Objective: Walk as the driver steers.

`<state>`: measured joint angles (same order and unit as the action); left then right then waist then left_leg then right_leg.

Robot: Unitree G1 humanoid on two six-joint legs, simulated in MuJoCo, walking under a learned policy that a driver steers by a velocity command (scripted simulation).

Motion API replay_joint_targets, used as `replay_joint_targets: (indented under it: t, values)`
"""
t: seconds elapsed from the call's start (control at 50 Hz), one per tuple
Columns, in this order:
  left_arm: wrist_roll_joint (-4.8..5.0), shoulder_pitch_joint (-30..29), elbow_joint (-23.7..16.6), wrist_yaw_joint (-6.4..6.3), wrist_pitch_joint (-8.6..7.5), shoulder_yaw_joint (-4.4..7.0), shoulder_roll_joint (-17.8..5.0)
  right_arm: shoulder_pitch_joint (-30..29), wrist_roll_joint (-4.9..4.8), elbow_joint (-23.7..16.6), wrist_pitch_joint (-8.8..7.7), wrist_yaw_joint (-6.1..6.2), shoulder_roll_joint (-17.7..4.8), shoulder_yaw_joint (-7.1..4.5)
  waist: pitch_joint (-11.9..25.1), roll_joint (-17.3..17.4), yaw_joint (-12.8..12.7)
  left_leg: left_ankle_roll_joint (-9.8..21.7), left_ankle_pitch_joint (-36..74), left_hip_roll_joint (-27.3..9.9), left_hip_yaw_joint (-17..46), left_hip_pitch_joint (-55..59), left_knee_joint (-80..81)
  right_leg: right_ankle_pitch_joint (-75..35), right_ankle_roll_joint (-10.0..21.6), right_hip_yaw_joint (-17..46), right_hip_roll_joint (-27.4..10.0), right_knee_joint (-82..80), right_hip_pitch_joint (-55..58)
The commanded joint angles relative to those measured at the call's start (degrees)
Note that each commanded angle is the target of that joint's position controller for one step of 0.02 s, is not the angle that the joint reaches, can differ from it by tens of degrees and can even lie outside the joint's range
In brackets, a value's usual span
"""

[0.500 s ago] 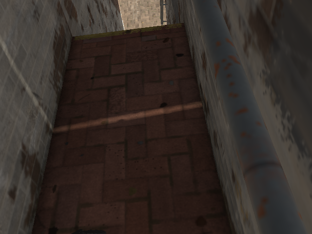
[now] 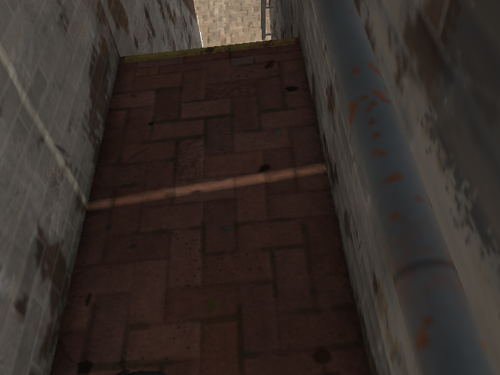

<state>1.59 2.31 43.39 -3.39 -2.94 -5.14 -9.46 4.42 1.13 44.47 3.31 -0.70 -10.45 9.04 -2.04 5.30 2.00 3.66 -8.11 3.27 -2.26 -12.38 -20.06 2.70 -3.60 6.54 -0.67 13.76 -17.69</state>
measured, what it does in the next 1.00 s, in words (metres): lifts its left foot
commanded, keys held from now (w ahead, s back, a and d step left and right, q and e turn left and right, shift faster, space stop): w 1.00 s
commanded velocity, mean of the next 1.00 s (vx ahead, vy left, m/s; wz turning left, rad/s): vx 0.50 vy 0.00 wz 0.00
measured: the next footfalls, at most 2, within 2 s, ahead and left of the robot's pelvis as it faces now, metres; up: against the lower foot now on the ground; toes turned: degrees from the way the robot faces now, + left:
left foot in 1.18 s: -0.12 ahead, +0.07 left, +0.00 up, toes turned +18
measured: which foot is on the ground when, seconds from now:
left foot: down 0.00-0.56, up 0.58-1.00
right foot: down 0.00-1.00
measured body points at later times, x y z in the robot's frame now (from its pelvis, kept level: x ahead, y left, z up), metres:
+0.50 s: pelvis +0.00 +0.00 +0.00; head +0.02 -0.04 +0.45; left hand +0.19 +0.22 -0.07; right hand +0.16 -0.18 -0.13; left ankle +0.03 +0.08 -0.74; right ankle +0.12 -0.15 -0.73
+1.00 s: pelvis -0.02 +0.02 +0.01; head -0.02 -0.04 +0.45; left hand -0.04 +0.32 -0.08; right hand +0.14 -0.18 -0.15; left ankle -0.12 +0.23 -0.70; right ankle +0.12 -0.14 -0.74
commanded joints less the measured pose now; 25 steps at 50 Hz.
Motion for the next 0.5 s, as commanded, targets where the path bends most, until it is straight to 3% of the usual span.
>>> replay_joint_targets:
  t: [0.02, 0.1, 0.12, 0.14, 0.16, 0.18, 0.24, 0.26, 0.28, 0.3, 0.32, 0.34, 0.36, 0.38, 0.4, 0.42, 0.44, 0.46, 0.48, 0.5]
  values:
    - [-0.03, -4.00, -4.61, -0.17, -0.88, 1.61, -6.08, -7.33, 0.37, -4.38, -0.91, 0.01, -8.90, -6.52, 8.88, -21.08, 1.18, 0.67, -12.70, -8.22, 10.07, 3.29, 4.72, 20.41, 1.62, 5.34, -5.08, -5.58, 1.25]
    - [-0.04, -3.87, -4.78, -0.18, -0.85, 1.63, -6.11, -7.34, 0.36, -4.39, -0.94, -0.02, -8.90, -6.54, 8.97, -21.37, 1.14, 0.76, -12.75, -8.17, 10.08, 3.16, 4.64, 20.49, 1.59, 5.28, -5.12, -5.67, 1.42]
    - [0.20, -1.93, -5.10, -0.62, 0.28, 2.67, -9.03, -0.75, -0.77, -4.28, -2.41, -0.99, -12.10, -7.62, 7.76, -15.12, 4.19, 1.05, -23.00, -12.35, 16.61, 9.21, 11.58, 22.15, 0.75, -1.95, -0.94, -1.79, -6.54]
    - [0.42, -3.25, -4.67, -0.12, -0.73, 1.66, -4.99, -8.29, 0.33, -4.50, -1.49, -0.04, -9.24, -6.32, 7.42, -16.64, 0.03, 1.34, -18.87, -11.10, 14.27, 1.12, 9.32, 12.71, 1.71, 2.50, -3.82, -2.81, 2.93]
    - [-0.21, -2.98, -5.15, -0.05, -1.02, 1.37, -5.13, -10.25, 0.01, -4.68, -1.28, 0.20, -8.20, -6.26, 8.15, -20.63, -0.47, 0.87, -16.21, -8.98, 11.01, -0.89, 6.89, 14.75, 1.69, 4.69, -5.33, -5.52, 5.23]
    - [-0.40, -3.51, -5.34, -0.17, -0.97, 1.52, -5.98, -9.02, -0.02, -4.30, -1.17, 0.15, -8.34, -6.42, 8.24, -23.31, 0.56, 0.66, -13.89, -7.86, 9.64, -0.18, 5.73, 18.18, 1.53, 5.29, -5.50, -6.27, 4.48]
    - [-0.07, -3.58, -5.20, -0.15, -0.83, 1.69, -6.36, -7.12, 0.43, -4.26, -0.86, -0.07, -9.01, -6.68, 8.91, -23.19, 1.32, 0.92, -11.21, -7.59, 9.23, 4.54, 3.78, 22.57, 1.53, 5.61, -5.42, -6.61, 0.23]
    - [0.31, -1.84, -5.52, -0.54, 0.28, 2.70, -9.14, -0.63, -0.59, -4.32, -2.33, -1.06, -12.21, -7.75, 7.62, -16.01, 4.41, 1.13, -21.99, -11.90, 15.79, 10.62, 10.56, 23.56, 0.64, -1.97, -0.98, -2.47, -8.07]
    - [0.69, -1.72, -5.37, -0.60, 0.44, 2.93, -8.44, 1.60, -0.74, -3.48, -2.91, -1.01, -12.16, -7.65, 7.02, -10.30, 4.99, 1.92, -32.12, -15.77, 22.16, 10.66, 15.34, 16.91, 0.92, -5.04, 0.76, 4.82, -8.64]
    - [0.46, -2.05, -5.30, 0.00, -1.03, 1.08, -2.99, -10.09, 0.28, -4.34, -1.62, 0.36, -8.10, -5.85, 6.92, -14.62, -1.73, 2.17, -24.66, -12.97, 15.96, -2.21, 12.58, 7.67, 2.03, 1.38, -4.18, -2.07, 5.65]
    - [-0.69, 0.00, -5.62, 1.03, -2.03, 1.40, -5.33, -11.62, -0.28, -3.74, -2.54, -0.60, -4.96, -6.10, 7.44, -17.35, -1.63, -0.92, -20.42, -6.13, 6.48, -10.50, 8.63, 6.12, 1.52, 6.25, -6.49, -0.10, 14.84]
    - [-1.38, 1.48, -5.30, 1.02, -2.21, 1.79, -6.48, -9.26, -0.39, -2.59, -2.92, -1.16, -4.66, -6.27, 9.14, -20.04, -1.02, -0.91, -15.19, -4.68, 4.55, -9.44, 6.28, 12.28, 1.58, 7.56, -7.40, 0.29, 15.54]
    - [-1.29, -1.69, -6.15, 0.12, -1.11, 1.76, -7.10, -9.59, -0.55, -3.66, -1.75, -0.40, -7.14, -6.35, 7.11, -26.86, -0.69, 0.45, -8.82, -5.95, 7.08, 0.50, 4.66, 25.47, 1.34, 6.85, -6.62, -6.91, 2.43]
    - [-1.12, -2.62, -6.69, 0.79, -1.58, 1.65, -7.48, -7.01, 0.53, -2.99, -1.75, -1.22, -5.67, -6.37, 6.96, -24.61, 1.16, -0.47, -9.87, -4.02, 3.17, 2.54, 2.24, 28.37, 1.73, 12.29, -9.33, -5.22, 0.48]
    - [-0.16, -4.28, -6.49, -0.05, -0.87, 1.87, -7.83, -6.29, 0.54, -3.67, -0.66, -0.54, -8.54, -6.87, 7.45, -28.98, 1.52, 1.04, -5.79, -5.24, 5.61, 9.91, -2.24, 32.28, 1.49, 8.79, -6.93, -10.36, -7.73]
    - [0.48, -5.38, -6.64, -0.25, -0.77, 1.76, -7.52, -4.60, 0.92, -3.74, -0.30, -0.35, -9.17, -7.18, 7.89, -29.09, 2.88, 1.16, -6.31, -5.66, 5.81, 13.05, -3.52, 30.23, 1.39, 7.83, -5.86, -9.87, -10.23]
    - [1.08, -3.50, -6.49, -0.69, 0.27, 2.74, -9.34, 2.90, -0.02, -3.80, -1.98, -1.01, -13.32, -8.32, 7.14, -15.50, 6.93, 1.24, -19.27, -11.12, 14.52, 18.86, 5.98, 28.56, 0.21, -2.55, 0.65, -0.44, -18.44]
    - [1.81, -0.28, -8.66, -0.47, 0.76, 2.46, -9.75, 3.95, -1.66, -3.80, -2.57, -1.18, -16.70, -9.91, 6.91, -2.01, 8.08, 1.50, -35.47, -15.31, 22.18, 12.73, 13.65, 19.27, 0.87, -6.68, 3.01, 9.41, -11.22]
    - [3.00, 6.93, -7.86, -0.14, 0.55, 2.97, -10.22, -3.29, -3.24, -5.43, -1.26, -1.85, -16.10, -9.65, 7.40, 1.08, -0.14, 1.56, -38.74, -17.42, 25.12, 2.11, 17.21, 13.68, 1.20, -4.50, -0.27, 8.59, 0.79]
    - [-3.58, 20.22, -1.92, 0.54, -0.13, 3.67, -9.69, -4.20, -2.04, -5.72, -0.56, -2.78, -9.84, -9.22, -1.95, -6.49, -6.69, 3.31, -47.84, -14.07, 16.96, -12.39, 21.20, 18.44, 0.45, -2.47, -6.34, 10.71, 13.70]
Keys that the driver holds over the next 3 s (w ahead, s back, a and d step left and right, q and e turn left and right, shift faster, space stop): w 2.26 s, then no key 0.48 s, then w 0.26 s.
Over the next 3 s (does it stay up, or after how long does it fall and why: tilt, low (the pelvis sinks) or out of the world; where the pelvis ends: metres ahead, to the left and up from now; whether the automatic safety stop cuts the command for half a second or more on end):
stays up -0.10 0.01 0.00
